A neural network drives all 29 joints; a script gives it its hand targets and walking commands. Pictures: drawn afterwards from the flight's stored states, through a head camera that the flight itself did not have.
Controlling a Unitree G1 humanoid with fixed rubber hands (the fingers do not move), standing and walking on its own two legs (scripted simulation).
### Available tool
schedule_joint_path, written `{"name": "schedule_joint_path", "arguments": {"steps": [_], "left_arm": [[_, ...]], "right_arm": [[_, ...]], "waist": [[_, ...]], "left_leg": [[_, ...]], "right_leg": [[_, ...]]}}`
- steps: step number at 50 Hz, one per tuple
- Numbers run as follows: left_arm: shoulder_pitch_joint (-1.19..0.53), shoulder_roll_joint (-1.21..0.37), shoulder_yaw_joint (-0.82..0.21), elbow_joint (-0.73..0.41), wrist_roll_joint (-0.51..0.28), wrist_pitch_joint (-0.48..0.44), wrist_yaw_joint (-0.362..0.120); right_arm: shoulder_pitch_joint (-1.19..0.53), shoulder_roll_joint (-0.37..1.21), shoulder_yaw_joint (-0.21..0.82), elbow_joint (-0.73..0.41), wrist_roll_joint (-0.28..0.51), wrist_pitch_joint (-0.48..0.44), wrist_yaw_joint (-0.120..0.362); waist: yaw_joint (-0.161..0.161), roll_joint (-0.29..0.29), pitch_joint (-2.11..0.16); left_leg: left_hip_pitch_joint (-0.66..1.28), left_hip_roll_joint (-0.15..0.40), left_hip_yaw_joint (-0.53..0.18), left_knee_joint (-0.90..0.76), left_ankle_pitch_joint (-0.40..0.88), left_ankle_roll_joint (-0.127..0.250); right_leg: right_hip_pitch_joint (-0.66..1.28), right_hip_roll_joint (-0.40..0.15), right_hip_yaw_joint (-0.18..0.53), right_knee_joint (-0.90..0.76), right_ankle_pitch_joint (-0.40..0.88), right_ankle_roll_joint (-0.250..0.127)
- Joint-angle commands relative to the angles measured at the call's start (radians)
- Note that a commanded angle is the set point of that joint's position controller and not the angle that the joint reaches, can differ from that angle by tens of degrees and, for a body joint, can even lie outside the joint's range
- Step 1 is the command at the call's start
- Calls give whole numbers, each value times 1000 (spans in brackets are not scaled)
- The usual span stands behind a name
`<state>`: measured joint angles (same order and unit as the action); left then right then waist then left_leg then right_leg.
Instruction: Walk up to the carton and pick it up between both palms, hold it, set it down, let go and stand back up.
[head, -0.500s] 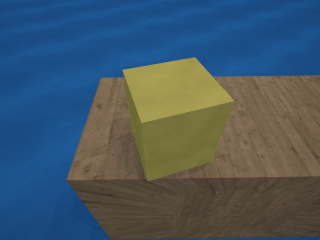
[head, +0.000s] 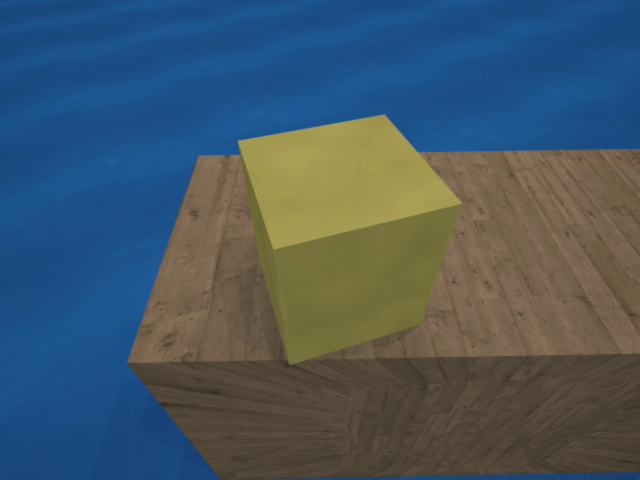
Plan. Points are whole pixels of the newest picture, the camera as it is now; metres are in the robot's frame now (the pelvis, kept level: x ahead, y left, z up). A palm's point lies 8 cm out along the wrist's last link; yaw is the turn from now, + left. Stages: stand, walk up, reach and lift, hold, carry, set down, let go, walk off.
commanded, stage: stand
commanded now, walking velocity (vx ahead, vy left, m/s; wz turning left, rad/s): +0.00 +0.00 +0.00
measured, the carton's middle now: (336, 240) +0.43 -0.01 +0.07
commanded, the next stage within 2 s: none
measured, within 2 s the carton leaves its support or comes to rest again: neither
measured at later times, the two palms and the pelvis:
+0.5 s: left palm out of the picture +0.00 +0.24 -0.14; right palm out of the picture +0.00 -0.24 -0.13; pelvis +0.00 +0.00 +0.00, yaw +0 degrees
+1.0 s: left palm out of the picture +0.00 +0.24 -0.14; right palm out of the picture +0.00 -0.24 -0.13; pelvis +0.00 +0.00 +0.00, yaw +0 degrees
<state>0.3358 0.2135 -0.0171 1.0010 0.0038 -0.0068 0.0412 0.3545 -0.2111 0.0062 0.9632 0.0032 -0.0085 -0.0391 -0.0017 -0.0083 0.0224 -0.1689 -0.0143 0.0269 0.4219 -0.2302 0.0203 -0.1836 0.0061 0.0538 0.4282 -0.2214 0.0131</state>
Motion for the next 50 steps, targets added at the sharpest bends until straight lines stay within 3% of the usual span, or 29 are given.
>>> {"name": "schedule_joint_path", "arguments": {"steps": [1,28,29,50], "left_arm": [[59,109,24,-25,0,-9,6],[62,94,23,-3,-1,-9,9],[47,99,26,-8,1,-11,9],[48,92,28,-4,1,-13,8]], "right_arm": [[63,-114,-25,-26,0,-11,-7],[66,-100,-22,10,0,-9,-10],[62,-96,-22,13,-4,-9,-11],[66,-91,-21,17,-1,-12,-13]], "waist": [[0,5,53],[0,6,56],[3,-14,64],[8,17,38]], "left_leg": [[-14,112,-110,-86,51,-1],[-11,114,-107,-87,54,-5],[-4,115,-106,-74,70,-6],[0,118,-104,-75,80,-7]], "right_leg": [[-48,-87,71,-76,76,-14],[-47,-86,70,-80,76,-15],[-49,-86,72,-90,84,-18],[-32,-91,67,-82,95,-23]]}}
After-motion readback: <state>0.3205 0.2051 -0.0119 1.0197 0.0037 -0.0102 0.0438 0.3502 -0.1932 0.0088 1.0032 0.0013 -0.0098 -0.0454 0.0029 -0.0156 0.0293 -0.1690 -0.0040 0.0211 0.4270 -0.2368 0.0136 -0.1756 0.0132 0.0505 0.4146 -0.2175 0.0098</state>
